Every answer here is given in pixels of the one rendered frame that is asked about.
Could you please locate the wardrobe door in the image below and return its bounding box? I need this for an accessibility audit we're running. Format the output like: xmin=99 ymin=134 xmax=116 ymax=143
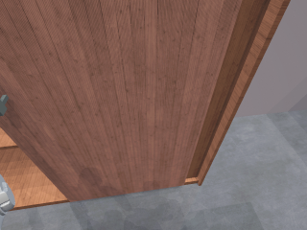
xmin=0 ymin=0 xmax=243 ymax=202
xmin=186 ymin=0 xmax=271 ymax=179

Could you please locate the left robot upper arm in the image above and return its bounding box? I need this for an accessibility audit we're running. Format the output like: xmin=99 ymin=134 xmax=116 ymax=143
xmin=0 ymin=174 xmax=15 ymax=230

